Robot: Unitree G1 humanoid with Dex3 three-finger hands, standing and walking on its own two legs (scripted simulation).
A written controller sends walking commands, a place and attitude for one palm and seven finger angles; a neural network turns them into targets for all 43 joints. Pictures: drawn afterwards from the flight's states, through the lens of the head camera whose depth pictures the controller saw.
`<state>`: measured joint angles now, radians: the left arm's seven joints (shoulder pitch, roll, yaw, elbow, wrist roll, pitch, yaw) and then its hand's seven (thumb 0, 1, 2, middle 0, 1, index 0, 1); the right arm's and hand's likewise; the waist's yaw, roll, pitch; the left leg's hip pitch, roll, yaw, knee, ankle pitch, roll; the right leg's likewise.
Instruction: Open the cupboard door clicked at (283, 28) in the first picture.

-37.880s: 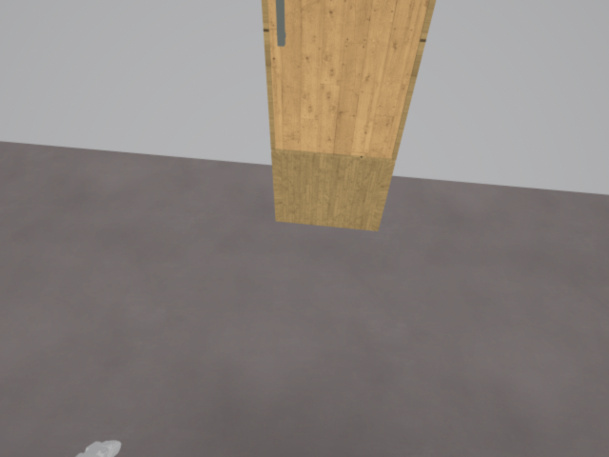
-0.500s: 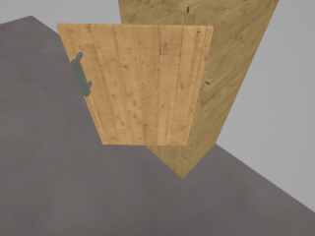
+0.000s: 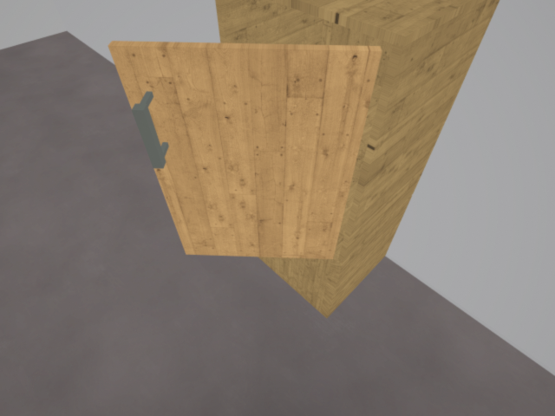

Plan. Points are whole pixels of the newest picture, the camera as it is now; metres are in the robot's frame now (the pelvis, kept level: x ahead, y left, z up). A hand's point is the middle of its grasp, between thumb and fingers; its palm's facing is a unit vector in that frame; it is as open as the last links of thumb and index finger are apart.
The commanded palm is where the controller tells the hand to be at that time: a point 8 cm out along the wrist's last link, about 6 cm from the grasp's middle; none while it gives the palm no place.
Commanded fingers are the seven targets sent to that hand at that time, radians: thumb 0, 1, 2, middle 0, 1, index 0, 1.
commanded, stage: come to a stop and stand still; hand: left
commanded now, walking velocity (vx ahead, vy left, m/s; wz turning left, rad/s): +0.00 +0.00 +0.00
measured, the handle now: (153, 131) +0.54 +0.27 +0.11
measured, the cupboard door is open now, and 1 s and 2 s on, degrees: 43 43 43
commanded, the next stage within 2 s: look again from close up in 1.28 s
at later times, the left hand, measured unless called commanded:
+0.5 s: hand out of the picture +0.03 +0.26 -0.17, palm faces -0.04 -0.98 -0.21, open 7.4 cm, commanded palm none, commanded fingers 0.00 0.90 0.90 -0.20 -0.30 -0.20 -0.30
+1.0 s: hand out of the picture +0.07 +0.21 -0.17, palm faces -0.05 -0.98 -0.21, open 7.2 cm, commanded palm none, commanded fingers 0.00 0.90 0.90 -0.20 -0.30 -0.20 -0.30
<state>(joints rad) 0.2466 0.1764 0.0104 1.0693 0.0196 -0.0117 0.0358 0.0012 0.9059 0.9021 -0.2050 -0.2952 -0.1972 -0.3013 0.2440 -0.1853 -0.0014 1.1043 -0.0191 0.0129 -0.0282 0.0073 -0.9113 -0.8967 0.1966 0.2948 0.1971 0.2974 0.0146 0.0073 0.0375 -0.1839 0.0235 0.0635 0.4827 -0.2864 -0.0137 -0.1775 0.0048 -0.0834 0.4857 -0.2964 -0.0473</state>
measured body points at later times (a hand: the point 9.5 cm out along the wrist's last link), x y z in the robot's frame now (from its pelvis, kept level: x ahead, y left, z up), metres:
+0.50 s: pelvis -0.02 +0.07 +0.00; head +0.01 +0.07 +0.45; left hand +0.03 +0.31 -0.15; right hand -0.01 -0.16 -0.15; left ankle -0.01 +0.14 -0.74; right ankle -0.04 -0.05 -0.68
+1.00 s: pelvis +0.02 +0.03 +0.00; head +0.04 +0.03 +0.45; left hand +0.08 +0.26 -0.16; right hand +0.00 -0.18 -0.16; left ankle -0.01 +0.14 -0.74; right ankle -0.02 -0.08 -0.74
